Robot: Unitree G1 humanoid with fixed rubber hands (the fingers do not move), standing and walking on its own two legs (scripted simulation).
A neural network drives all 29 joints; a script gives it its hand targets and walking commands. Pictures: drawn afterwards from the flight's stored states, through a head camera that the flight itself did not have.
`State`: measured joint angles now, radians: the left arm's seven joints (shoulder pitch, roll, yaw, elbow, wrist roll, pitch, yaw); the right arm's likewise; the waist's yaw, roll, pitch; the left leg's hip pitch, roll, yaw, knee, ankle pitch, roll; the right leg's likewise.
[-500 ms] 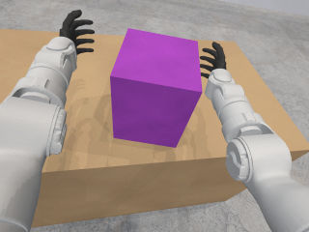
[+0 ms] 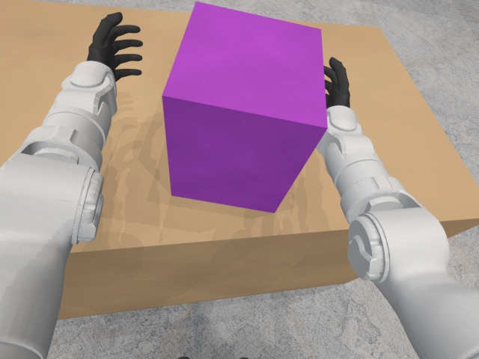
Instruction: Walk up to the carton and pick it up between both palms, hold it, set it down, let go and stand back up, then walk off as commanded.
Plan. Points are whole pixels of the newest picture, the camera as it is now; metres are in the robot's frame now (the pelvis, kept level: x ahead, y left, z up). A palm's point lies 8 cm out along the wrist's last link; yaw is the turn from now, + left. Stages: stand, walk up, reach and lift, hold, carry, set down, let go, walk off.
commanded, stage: reach and lift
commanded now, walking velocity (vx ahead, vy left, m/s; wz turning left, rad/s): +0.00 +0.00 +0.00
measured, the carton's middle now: (239, 119) +0.49 -0.03 +0.08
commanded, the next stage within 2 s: none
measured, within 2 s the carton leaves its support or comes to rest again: leaves its support in 1.96 s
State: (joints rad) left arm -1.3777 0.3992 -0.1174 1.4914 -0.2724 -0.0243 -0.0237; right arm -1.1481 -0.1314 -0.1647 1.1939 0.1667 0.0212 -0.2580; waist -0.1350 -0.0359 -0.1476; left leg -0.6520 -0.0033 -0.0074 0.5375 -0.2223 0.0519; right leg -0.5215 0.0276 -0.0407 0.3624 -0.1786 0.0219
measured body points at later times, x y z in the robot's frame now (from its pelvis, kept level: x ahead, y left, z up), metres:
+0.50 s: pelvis +0.00 +0.00 +0.00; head +0.10 +0.05 +0.44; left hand +0.53 +0.14 +0.15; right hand +0.48 -0.15 +0.14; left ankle +0.00 +0.07 -0.73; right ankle -0.02 -0.14 -0.73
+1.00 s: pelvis +0.00 +0.00 +0.00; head +0.08 +0.05 +0.44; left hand +0.52 +0.15 +0.15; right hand +0.45 -0.15 +0.12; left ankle +0.00 +0.07 -0.73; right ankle -0.02 -0.14 -0.73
